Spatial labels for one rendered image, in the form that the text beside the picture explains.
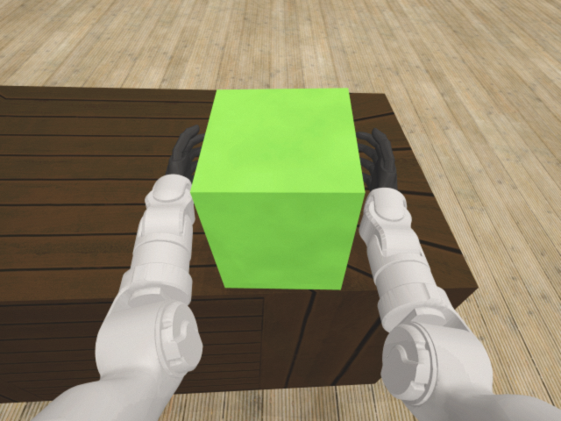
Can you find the left robot hand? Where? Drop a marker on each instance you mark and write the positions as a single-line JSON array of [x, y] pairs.
[[180, 162]]

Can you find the robot right upper arm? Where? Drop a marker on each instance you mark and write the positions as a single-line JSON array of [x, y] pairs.
[[444, 374]]

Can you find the pedestal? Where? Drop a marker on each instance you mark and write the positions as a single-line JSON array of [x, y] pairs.
[[76, 165]]

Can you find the robot left forearm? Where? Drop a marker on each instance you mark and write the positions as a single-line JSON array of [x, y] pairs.
[[162, 251]]

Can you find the right robot hand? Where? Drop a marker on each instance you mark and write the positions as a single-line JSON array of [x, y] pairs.
[[382, 169]]

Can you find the robot left upper arm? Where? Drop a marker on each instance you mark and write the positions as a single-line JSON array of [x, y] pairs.
[[142, 354]]

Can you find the carton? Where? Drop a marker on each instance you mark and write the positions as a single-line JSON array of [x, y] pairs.
[[278, 187]]

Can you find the robot right forearm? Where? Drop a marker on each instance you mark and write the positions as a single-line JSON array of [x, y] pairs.
[[401, 273]]

